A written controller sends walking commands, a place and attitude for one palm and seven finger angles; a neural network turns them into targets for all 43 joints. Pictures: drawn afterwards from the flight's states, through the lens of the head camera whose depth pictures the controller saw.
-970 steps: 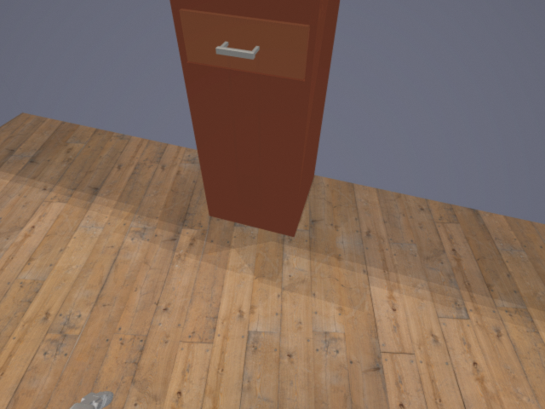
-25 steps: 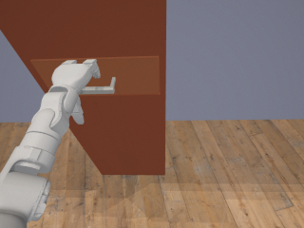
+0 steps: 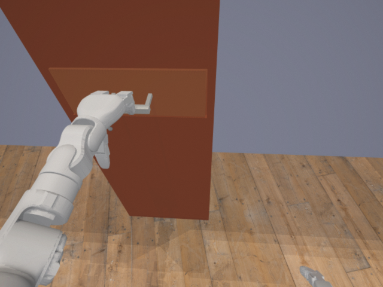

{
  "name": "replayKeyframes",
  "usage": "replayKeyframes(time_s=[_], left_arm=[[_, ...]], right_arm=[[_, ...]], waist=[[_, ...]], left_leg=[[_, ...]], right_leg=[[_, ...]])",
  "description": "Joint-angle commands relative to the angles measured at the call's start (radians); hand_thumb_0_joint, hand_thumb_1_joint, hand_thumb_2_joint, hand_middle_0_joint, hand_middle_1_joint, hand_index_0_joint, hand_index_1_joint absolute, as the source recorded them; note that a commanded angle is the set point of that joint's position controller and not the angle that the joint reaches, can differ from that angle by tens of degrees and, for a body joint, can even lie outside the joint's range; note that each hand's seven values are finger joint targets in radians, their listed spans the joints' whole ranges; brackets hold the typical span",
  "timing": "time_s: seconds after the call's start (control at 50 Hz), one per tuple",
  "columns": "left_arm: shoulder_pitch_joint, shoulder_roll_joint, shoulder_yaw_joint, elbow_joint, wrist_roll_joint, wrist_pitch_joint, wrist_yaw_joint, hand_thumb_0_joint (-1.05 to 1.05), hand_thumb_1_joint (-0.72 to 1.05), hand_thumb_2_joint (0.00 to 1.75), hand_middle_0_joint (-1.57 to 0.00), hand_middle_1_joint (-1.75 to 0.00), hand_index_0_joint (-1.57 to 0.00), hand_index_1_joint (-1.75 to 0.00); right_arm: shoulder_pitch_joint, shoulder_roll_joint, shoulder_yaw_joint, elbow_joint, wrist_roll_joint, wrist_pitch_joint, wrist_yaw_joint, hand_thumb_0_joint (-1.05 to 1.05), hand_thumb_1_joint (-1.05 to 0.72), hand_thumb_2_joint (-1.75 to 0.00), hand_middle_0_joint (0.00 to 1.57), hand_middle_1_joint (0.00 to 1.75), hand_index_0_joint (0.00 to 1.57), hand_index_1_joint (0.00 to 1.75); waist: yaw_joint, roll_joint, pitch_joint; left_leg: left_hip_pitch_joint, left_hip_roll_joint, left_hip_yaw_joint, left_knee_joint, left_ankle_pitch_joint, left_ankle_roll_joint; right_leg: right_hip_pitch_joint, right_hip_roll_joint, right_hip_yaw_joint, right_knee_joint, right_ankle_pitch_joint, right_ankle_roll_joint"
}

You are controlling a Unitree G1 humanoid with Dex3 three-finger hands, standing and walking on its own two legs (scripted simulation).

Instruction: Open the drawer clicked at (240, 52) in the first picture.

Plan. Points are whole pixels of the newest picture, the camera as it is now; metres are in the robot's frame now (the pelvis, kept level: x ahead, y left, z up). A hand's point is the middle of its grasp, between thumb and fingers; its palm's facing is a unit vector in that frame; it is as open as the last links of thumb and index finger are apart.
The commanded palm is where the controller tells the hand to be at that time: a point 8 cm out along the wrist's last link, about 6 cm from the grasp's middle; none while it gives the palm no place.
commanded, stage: lower the fingers behind the handle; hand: left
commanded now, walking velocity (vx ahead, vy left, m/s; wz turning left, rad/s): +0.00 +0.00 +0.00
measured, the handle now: (129, 103) +0.52 +0.20 +0.09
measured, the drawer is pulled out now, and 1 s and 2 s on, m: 0.00 0.00 0.00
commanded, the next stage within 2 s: close the thumb around the handle in 1.28 s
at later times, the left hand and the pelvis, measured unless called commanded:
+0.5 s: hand (120, 120) +0.45 +0.20 +0.10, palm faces -0.01 -0.04 -1.00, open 13.9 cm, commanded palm +0.42 +0.21 +0.15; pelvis +0.00 +0.00 +0.00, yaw -3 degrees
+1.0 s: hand (121, 126) +0.45 +0.20 +0.08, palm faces -0.02 -0.02 -1.00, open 14.2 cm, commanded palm +0.42 +0.21 +0.12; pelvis +0.00 +0.00 -0.01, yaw -3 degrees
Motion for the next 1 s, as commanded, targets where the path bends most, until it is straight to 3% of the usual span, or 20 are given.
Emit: replayKeyframes(time_s=[0.0, 0.02, 0.04, 0.12, 0.24, 0.3, 0.38, 0.4, 0.42, 0.52, 0.56, 0.6, 0.62, 0.7, 0.78, 0.82, 0.9, 0.94, 0.98], left_arm=[[-0.606, 0.274, 0.202, -0.301, -0.009, -0.156, 0.12, 0.0, -0.5, 0.3, -0.3, -1.2, -0.3, -1.2], [-0.566, 0.209, 0.158, -0.261, -0.009, -0.153, 0.14, 0.0, -0.5, 0.3, -0.3, -1.2, -0.3, -1.2], [-0.559, 0.185, 0.152, -0.235, -0.012, -0.153, 0.158, 0.0, -0.5, 0.3, -0.3, -1.2, -0.3, -1.2], [-0.509, 0.165, 0.148, -0.067, 0.019, -0.082, 0.221, 0.0, -0.5, 0.3, -0.3, -1.2, -0.3, -1.2], [-0.506, 0.214, 0.172, -0.008, 0.07, 0.004, 0.239, 0.0, -0.5, 0.3, -0.3, -1.2, -0.3, -1.2], [-0.496, 0.25, 0.206, -0.078, 0.06, -0.02, 0.234, 0.0, -0.5, 0.3, -0.3, -1.2, -0.3, -1.2], [-0.39, 0.266, 0.237, 0.005, 0.052, -0.028, 0.223, 0.0, -0.5, 0.3, -0.3, -1.2, -0.3, -1.2], [-0.383, 0.228, 0.201, 0.013, 0.051, -0.03, 0.22, 0.0, -0.5, 0.3, -0.3, -1.2, -0.3, -1.2], [-0.401, 0.233, 0.205, 0.001, 0.051, -0.037, 0.224, 0.0, -0.5, 0.3, -0.3, -1.2, -0.3, -1.2], [-0.347, 0.23, 0.207, 0.013, 0.073, -0.042, 0.241, 0.0, -0.5, 0.3, -0.3, -1.2, -0.3, -1.2], [-0.354, 0.19, 0.176, 0.001, 0.073, -0.039, 0.248, 0.0, -0.5, 0.3, -0.3, -1.2, -0.3, -1.2], [-0.31, 0.193, 0.183, 0.021, 0.078, -0.027, 0.254, 0.0, -0.5, 0.3, -0.3, -1.2, -0.3, -1.2], [-0.335, 0.176, 0.165, 0.016, 0.075, -0.02, 0.256, 0.0, -0.5, 0.3, -0.3, -1.2, -0.3, -1.2], [-0.323, 0.219, 0.192, 0.063, 0.085, 0.0, 0.258, 0.0, -0.5, 0.3, -0.3, -1.2, -0.3, -1.2], [-0.321, 0.204, 0.173, 0.095, 0.091, 0.009, 0.249, 0.0, -0.5, 0.3, -0.3, -1.2, -0.3, -1.2], [-0.322, 0.168, 0.141, 0.119, 0.094, 0.009, 0.242, 0.0, -0.5, 0.3, -0.3, -1.2, -0.3, -1.2], [-0.323, 0.182, 0.163, 0.029, 0.083, -0.023, 0.239, 0.0, -0.5, 0.3, -0.3, -1.2, -0.3, -1.2], [-0.324, 0.174, 0.159, 0.051, 0.081, -0.026, 0.244, 0.0, -0.5, 0.3, -0.3, -1.2, -0.3, -1.2], [-0.32, 0.218, 0.202, 0.044, 0.081, -0.034, 0.25, 0.0, -0.5, 0.3, -0.3, -1.2, -0.3, -1.2]], right_arm=[[0.018, -0.103, -0.054, -0.088, -0.022, -0.05, -0.015, 0.0, -0.9, -0.9, 0.2, 0.3, 0.2, 0.3], [0.02, -0.095, -0.055, -0.083, -0.022, -0.054, -0.009, 0.0, -0.9, -0.9, 0.2, 0.3, 0.2, 0.3], [0.029, -0.097, -0.059, -0.07, -0.02, -0.056, -0.004, 0.0, -0.9, -0.9, 0.2, 0.3, 0.2, 0.3], [0.038, -0.114, -0.06, -0.05, -0.016, -0.049, 0.023, 0.0, -0.9, -0.9, 0.2, 0.3, 0.2, 0.3], [0.047, -0.124, -0.062, -0.065, -0.021, -0.028, 0.029, 0.0, -0.9, -0.9, 0.2, 0.3, 0.2, 0.3], [0.052, -0.125, -0.067, -0.085, -0.022, -0.026, 0.021, 0.0, -0.9, -0.9, 0.2, 0.3, 0.2, 0.3], [0.056, -0.132, -0.063, -0.081, -0.017, -0.022, 0.012, 0.0, -0.9, -0.9, 0.2, 0.3, 0.2, 0.3], [0.052, -0.126, -0.061, -0.084, -0.013, -0.022, 0.011, 0.0, -0.9, -0.9, 0.2, 0.3, 0.2, 0.3], [0.059, -0.128, -0.063, -0.079, -0.014, -0.023, 0.011, 0.0, -0.9, -0.9, 0.2, 0.3, 0.2, 0.3], [0.073, -0.128, -0.069, -0.077, -0.016, -0.023, 0.017, 0.0, -0.9, -0.9, 0.2, 0.3, 0.2, 0.3], [0.073, -0.126, -0.073, -0.079, -0.017, -0.025, 0.023, 0.0, -0.9, -0.9, 0.2, 0.3, 0.2, 0.3], [0.074, -0.129, -0.075, -0.081, -0.016, -0.023, 0.025, 0.0, -0.9, -0.9, 0.2, 0.3, 0.2, 0.3], [0.073, -0.131, -0.073, -0.081, -0.017, -0.024, 0.025, 0.0, -0.9, -0.9, 0.2, 0.3, 0.2, 0.3], [0.072, -0.137, -0.071, -0.076, -0.016, -0.022, 0.021, 0.0, -0.9, -0.9, 0.2, 0.3, 0.2, 0.3], [0.074, -0.139, -0.067, -0.08, -0.017, -0.018, 0.018, 0.0, -0.9, -0.9, 0.2, 0.3, 0.2, 0.3], [0.074, -0.135, -0.064, -0.084, -0.016, -0.018, 0.018, 0.0, -0.9, -0.9, 0.2, 0.3, 0.2, 0.3], [0.077, -0.128, -0.07, -0.105, -0.022, -0.016, 0.017, 0.0, -0.9, -0.9, 0.2, 0.3, 0.2, 0.3], [0.077, -0.127, -0.068, -0.101, -0.021, -0.017, 0.016, 0.0, -0.9, -0.9, 0.2, 0.3, 0.2, 0.3], [0.08, -0.133, -0.071, -0.098, -0.023, -0.017, 0.013, 0.0, -0.9, -0.9, 0.2, 0.3, 0.2, 0.3]], waist=[[-0.043, 0.033, -0.393], [-0.048, 0.033, -0.376], [-0.058, 0.01, -0.348], [-0.046, -0.022, -0.301], [-0.036, -0.063, -0.408], [-0.03, -0.058, -0.452], [-0.03, -0.122, -0.352], [-0.034, -0.107, -0.321], [-0.037, -0.097, -0.305], [-0.026, -0.052, -0.321], [-0.031, -0.033, -0.316], [-0.027, -0.058, -0.332], [-0.038, -0.067, -0.323], [-0.035, -0.086, -0.314], [-0.042, -0.084, -0.295], [-0.05, -0.091, -0.264], [-0.034, -0.046, -0.366], [-0.043, -0.062, -0.332], [-0.039, -0.093, -0.344]], left_leg=[[0.203, -0.029, -0.001, 0.013, 0.376, 0.032], [0.202, -0.027, 0.002, 0.02, 0.383, 0.029], [0.188, -0.022, 0.0, 0.023, 0.387, 0.025], [0.109, -0.015, 0.006, 0.01, 0.319, 0.013], [0.08, -0.011, 0.023, 0.014, 0.319, 0.024], [0.08, -0.013, 0.023, 0.016, 0.348, 0.033], [0.024, -0.01, 0.031, 0.0, 0.307, 0.035], [0.017, -0.012, 0.037, -0.003, 0.276, 0.035], [0.021, -0.008, 0.037, -0.007, 0.272, 0.034], [0.028, -0.008, 0.04, 0.002, 0.288, 0.03], [0.04, -0.006, 0.042, 0.005, 0.289, 0.028], [0.037, -0.005, 0.042, 0.009, 0.298, 0.029], [0.035, -0.005, 0.042, 0.009, 0.284, 0.03], [0.007, -0.006, 0.047, 0.01, 0.265, 0.031], [-0.002, -0.007, 0.05, 0.014, 0.253, 0.029], [-0.013, -0.007, 0.049, 0.017, 0.233, 0.029], [0.032, -0.009, 0.048, 0.037, 0.299, 0.032], [0.015, -0.008, 0.046, 0.04, 0.286, 0.031], [0.002, -0.008, 0.043, 0.042, 0.294, 0.033]], right_leg=[[0.072, 0.029, 0.036, -0.034, 0.344, -0.021], [0.054, 0.031, 0.029, -0.028, 0.345, -0.02], [0.025, 0.034, 0.021, -0.026, 0.342, -0.02], [-0.016, 0.036, 0.008, -0.017, 0.269, -0.023], [0.068, 0.031, 0.025, -0.006, 0.313, -0.018], [0.121, 0.03, 0.035, -0.003, 0.368, -0.016], [0.118, 0.03, 0.034, -0.02, 0.348, -0.01], [0.089, 0.03, 0.035, -0.024, 0.319, -0.007], [0.075, 0.03, 0.033, -0.026, 0.312, -0.009], [0.059, 0.036, 0.034, -0.015, 0.303, -0.017], [0.035, 0.037, 0.03, -0.014, 0.293, -0.018], [0.044, 0.038, 0.031, -0.01, 0.298, -0.018], [0.035, 0.037, 0.031, -0.014, 0.293, -0.015], [0.045, 0.033, 0.037, -0.014, 0.291, -0.012], [0.032, 0.033, 0.034, -0.016, 0.282, -0.012], [0.002, 0.033, 0.032, -0.014, 0.266, -0.01], [0.04, 0.033, 0.039, 0.007, 0.324, -0.014], [0.023, 0.034, 0.035, 0.007, 0.318, -0.011], [0.045, 0.035, 0.038, 0.007, 0.326, -0.011]])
